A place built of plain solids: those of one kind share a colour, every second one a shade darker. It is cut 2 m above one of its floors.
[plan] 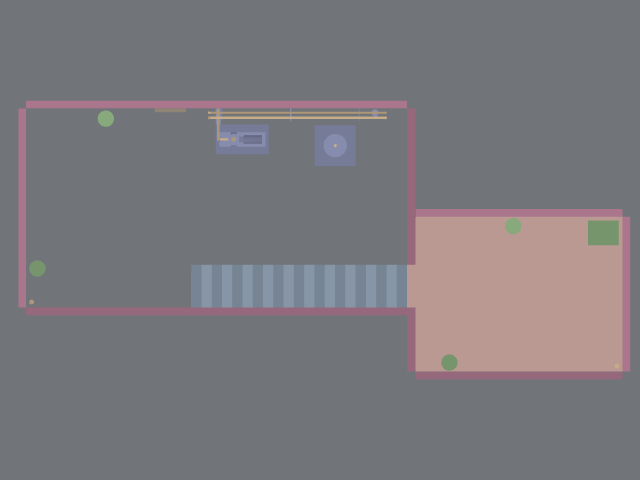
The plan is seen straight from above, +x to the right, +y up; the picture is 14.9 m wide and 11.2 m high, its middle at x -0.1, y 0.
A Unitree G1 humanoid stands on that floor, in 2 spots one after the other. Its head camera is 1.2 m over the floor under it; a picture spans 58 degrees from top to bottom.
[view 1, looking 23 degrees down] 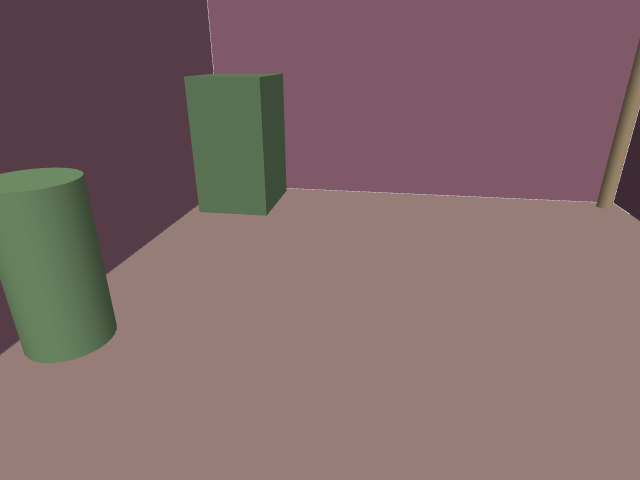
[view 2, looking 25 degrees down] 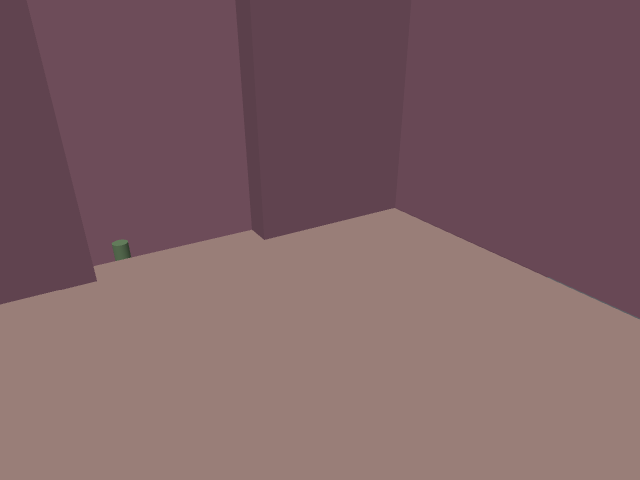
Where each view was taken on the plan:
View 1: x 2.93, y -1.08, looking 9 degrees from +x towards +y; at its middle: floor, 3.07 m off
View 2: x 4.51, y -1.63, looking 148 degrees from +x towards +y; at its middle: floor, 2.84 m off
